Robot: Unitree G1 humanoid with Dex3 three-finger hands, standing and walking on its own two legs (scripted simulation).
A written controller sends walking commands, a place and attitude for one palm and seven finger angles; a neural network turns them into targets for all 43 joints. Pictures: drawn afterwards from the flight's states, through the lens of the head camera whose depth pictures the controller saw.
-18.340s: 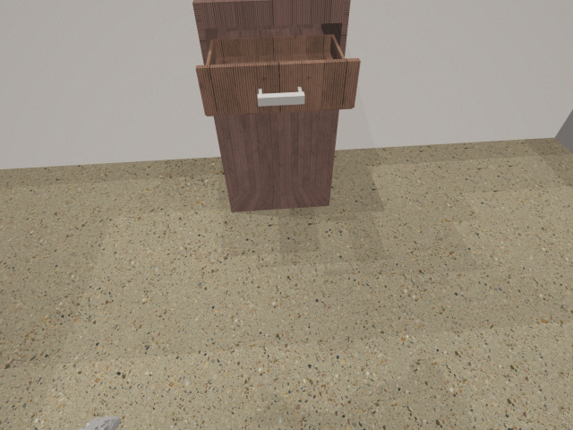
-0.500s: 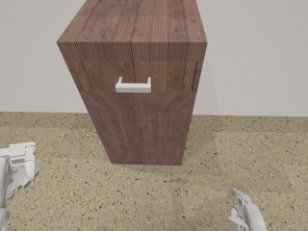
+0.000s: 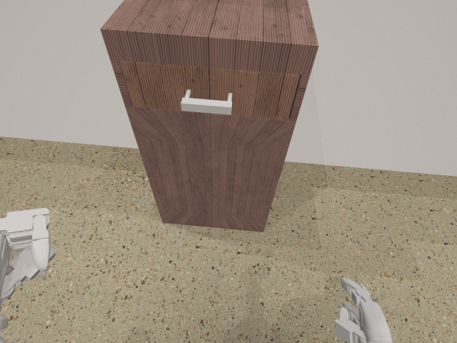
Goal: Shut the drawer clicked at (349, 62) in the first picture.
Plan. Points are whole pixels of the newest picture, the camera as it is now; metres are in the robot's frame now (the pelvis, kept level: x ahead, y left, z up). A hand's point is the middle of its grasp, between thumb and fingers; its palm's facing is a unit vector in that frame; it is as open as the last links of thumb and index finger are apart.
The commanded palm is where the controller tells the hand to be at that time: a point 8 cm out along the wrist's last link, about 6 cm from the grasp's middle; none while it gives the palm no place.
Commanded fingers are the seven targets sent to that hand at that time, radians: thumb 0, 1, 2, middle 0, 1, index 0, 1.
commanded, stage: step back with the hand held close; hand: left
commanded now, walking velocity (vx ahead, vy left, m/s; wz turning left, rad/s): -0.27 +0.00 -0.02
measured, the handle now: (208, 100) +0.67 +0.10 +0.02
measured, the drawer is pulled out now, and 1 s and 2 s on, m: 0.00 0.00 0.00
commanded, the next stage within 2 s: stop stepping back and stand still in 0.66 s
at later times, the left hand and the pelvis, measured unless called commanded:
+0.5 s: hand (93, 312) +0.13 +0.15 +0.17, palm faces +0.08 -0.82 -0.57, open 3.3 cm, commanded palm +0.06 +0.22 +0.19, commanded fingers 0.00 0.90 0.90 -1.40 -1.60 -1.40 -1.60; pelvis -0.10 -0.04 +0.00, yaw -5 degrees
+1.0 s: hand out of the picture -0.04 +0.14 +0.19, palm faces +0.31 -0.79 -0.53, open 3.3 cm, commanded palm -0.09 +0.19 +0.19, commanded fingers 0.00 0.90 0.90 -1.40 -1.60 -1.40 -1.60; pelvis -0.23 -0.09 +0.00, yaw -3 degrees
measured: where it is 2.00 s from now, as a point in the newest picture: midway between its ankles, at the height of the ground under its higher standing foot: outside the picture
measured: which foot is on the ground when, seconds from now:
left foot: down 0.00-0.50, up 0.52-0.68, down 0.70-0.92, up 0.94-1.00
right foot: down 0.00-0.06, up 0.08-0.40, down 0.42-1.00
